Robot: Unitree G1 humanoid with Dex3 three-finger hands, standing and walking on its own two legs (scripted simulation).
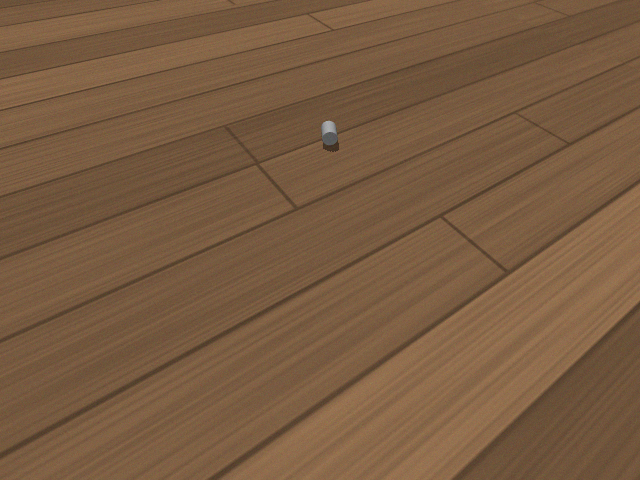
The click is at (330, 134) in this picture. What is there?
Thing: lying can
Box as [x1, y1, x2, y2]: [321, 121, 337, 144]
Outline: 325,121 321,125 322,140 326,144 332,144 337,139 335,124 331,121
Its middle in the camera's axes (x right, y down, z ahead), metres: +0.05 -0.59 +2.09
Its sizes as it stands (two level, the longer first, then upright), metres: 0.105 0.083 0.083
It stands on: the floor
